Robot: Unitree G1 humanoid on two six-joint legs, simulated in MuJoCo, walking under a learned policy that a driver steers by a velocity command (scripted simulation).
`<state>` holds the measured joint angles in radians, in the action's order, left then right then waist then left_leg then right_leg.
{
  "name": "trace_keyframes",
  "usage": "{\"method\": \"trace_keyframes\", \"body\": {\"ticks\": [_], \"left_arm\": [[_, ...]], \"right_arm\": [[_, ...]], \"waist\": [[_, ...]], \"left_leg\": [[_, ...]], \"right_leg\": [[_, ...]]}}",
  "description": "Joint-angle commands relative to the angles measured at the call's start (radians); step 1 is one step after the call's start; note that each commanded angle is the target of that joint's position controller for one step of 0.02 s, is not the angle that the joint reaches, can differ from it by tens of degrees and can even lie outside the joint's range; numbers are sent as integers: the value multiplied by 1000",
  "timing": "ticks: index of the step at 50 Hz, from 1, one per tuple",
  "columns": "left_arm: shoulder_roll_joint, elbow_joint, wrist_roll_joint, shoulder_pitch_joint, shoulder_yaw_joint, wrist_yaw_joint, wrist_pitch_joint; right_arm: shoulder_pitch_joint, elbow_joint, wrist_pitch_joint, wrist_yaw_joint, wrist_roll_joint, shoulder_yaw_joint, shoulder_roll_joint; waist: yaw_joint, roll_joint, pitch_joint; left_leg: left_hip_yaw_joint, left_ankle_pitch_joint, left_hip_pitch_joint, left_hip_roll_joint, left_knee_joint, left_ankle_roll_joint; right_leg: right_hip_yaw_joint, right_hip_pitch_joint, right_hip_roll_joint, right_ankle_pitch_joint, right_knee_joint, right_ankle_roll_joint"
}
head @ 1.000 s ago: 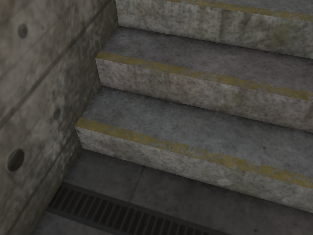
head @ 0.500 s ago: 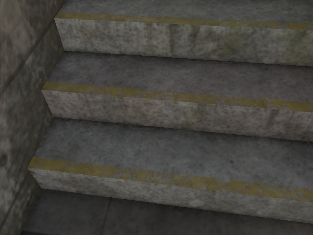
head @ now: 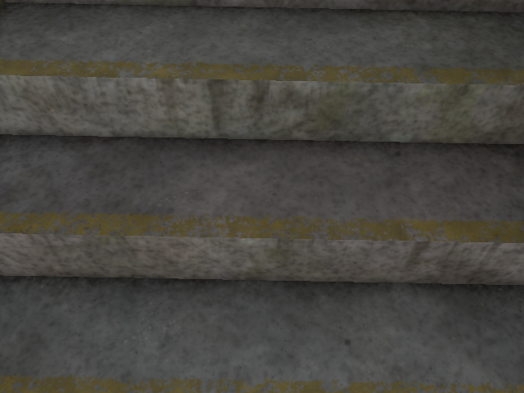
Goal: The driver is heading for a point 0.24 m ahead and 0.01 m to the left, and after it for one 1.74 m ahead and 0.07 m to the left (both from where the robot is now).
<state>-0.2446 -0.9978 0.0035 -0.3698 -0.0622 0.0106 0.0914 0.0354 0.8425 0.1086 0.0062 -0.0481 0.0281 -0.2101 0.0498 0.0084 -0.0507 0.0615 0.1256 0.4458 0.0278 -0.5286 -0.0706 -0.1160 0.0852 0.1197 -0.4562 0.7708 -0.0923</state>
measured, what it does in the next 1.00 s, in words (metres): walks ahead: right foot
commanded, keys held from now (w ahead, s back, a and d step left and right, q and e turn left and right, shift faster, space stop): no key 1.00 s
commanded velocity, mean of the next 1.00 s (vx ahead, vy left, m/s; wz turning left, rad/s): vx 0.12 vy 0.00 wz -0.05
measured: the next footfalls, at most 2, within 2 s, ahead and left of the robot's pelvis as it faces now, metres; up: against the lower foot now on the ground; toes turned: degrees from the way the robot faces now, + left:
right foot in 0.34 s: +0.18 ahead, -0.11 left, +0.00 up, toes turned -2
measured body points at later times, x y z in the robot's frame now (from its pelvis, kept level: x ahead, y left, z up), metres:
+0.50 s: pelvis +0.13 -0.02 +0.02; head +0.12 -0.03 +0.47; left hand +0.16 +0.20 -0.13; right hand +0.11 -0.22 -0.15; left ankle +0.11 +0.08 -0.72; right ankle +0.14 -0.10 -0.72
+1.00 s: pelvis +0.14 -0.04 +0.02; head +0.15 -0.05 +0.47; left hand +0.13 +0.17 -0.13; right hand +0.10 -0.25 -0.14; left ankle +0.11 +0.08 -0.72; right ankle +0.14 -0.10 -0.72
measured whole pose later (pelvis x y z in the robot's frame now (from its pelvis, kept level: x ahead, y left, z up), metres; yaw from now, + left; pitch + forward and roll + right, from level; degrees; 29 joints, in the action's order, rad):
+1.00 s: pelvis +0.14 -0.04 +0.02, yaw +0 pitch -2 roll +0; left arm -0.11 -1.07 0.01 -0.35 0.02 0.05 0.02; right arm 0.37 1.12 -0.01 0.05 -0.01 -0.01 -0.13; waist -0.01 -0.02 -0.03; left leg 0.04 0.27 0.10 -0.03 -0.39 0.02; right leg 0.06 0.14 0.08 -0.20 0.37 -0.09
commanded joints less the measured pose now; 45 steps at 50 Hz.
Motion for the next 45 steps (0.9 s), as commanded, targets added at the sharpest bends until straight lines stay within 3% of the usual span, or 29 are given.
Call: {"method": "trace_keyframes", "body": {"ticks": [1, 2, 3, 5, 7, 9, 11, 13, 14, 16, 17, 18, 19, 20, 21, 23, 33, 45], "left_arm": [[-77, 17, 17, -142, -4, 6, -9], [-85, 39, 32, -34, -7, -5, -11], [-65, 50, 33, 11, -4, -10, -15], [-32, 40, 44, 1, 3, -15, -32], [-6, 27, 39, -18, 8, -14, -44], [12, 31, 34, 10, 20, -6, -56], [33, 10, 17, 36, 35, 9, -70], [51, -23, 2, -16, 47, 25, -82], [51, -28, 0, -9, 52, 30, -79], [37, -27, 12, 34, 57, 33, -69], [11, -24, 26, 42, 58, 32, -60], [-26, -24, 33, 20, 56, 32, -50], [-2, -20, 20, 70, 66, 32, -57], [37, -6, 11, 113, 66, 25, -60], [53, -10, 10, 96, 68, 23, -59], [48, -27, 6, 58, 70, 31, -55], [38, -46, 4, -3, 66, 42, -55], [52, -59, 3, -50, 69, 45, -62]], "right_arm": [[252, 34, -19, -2, 15, 61, -174], [163, 16, -18, -7, 30, 37, -96], [162, 34, -13, -6, 29, 25, -70], [225, 87, 4, 2, 35, 9, -43], [250, 117, 24, 0, 31, 1, -47], [232, 123, 27, 4, 24, -4, -64], [244, 123, 19, 8, 17, -9, -75], [303, 141, 3, 13, 24, -16, -59], [287, 138, -7, 14, 31, -20, -56], [285, 137, -29, 17, 45, -20, -57], [321, 143, -39, 17, 40, -17, -54], [405, 152, -49, 16, 38, -16, -32], [529, 197, -68, 20, 50, -33, 40], [481, 207, -82, 26, 38, -32, 20], [422, 198, -90, 29, 30, -21, -15], [399, 198, -98, 25, 29, -18, -16], [414, 247, -103, 40, 40, -26, 19], [439, 272, -116, 49, 41, -32, 17]], "waist": [[-46, -97, 205], [-48, -22, 106], [-36, -13, 52], [-16, -38, 61], [7, -55, 99], [24, -83, 107], [-1, -125, 146], [-14, -187, 194], [-9, -174, 163], [-14, -106, 78], [-35, -55, 41], [-81, 50, 45], [-137, 113, 63], [-109, 74, -15], [-80, 45, -47], [-75, 70, -40], [-65, -1, -13], [-64, -9, -38]], "left_leg": [[-640, 66, -518, -416, 261, -219], [-505, 57, -373, -356, 296, -198], [-395, -147, -293, -316, 307, -181], [-216, -553, -216, -267, 280, -160], [-128, -777, -207, -244, 254, -160], [-67, -840, -200, -216, 238, -135], [-38, -904, -233, -195, 197, -107], [-45, -825, -239, -205, 177, -110], [-57, -696, -205, -204, 174, -105], [-92, -352, -154, -184, 163, -62], [-106, -170, -140, -166, 138, -36], [-96, 86, -112, -128, 99, -6], [-92, 220, -216, -118, 178, 8], [-91, 178, -242, -108, 202, 26], [-94, 128, -249, -105, 191, 31], [-98, 80, -272, -120, 189, 34], [-97, 51, -287, -133, 200, 50], [-98, 65, -279, -141, 192, 61]], "right_leg": [[1, 485, -68, 28, 599, 3], [12, 472, -97, 104, 553, 12], [17, 452, -116, 125, 529, 25], [33, 353, -127, 142, 464, 52], [50, 300, -110, 148, 365, 73], [82, 251, -120, 154, 154, 93], [143, 173, -99, 153, -4, 110], [171, 79, -90, 225, -53, 105], [172, 52, -98, 280, -127, 99], [162, 3, -109, 405, -344, 87], [102, -12, -165, 462, -408, 82], [-17, -55, -291, 751, -391, 56], [-21, 45, -332, 689, -382, -2], [-18, 142, -283, 454, -414, 14], [-5, 168, -248, 355, -438, 31], [9, 153, -228, 359, -456, 40], [13, 53, -233, 501, -449, 37], [15, 50, -228, 498, -471, 36]]}}
Velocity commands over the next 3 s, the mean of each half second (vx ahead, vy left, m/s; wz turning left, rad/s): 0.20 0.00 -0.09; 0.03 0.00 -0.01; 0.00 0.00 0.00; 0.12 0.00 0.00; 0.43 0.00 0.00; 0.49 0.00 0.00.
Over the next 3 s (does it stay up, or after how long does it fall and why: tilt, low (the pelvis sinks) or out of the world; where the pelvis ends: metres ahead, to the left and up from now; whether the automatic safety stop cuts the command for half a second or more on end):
stays up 0.64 -0.14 0.23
